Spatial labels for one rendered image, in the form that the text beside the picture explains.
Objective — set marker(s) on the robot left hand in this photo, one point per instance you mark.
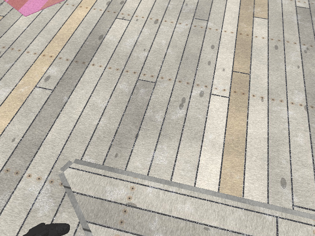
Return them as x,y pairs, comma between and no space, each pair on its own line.
52,229

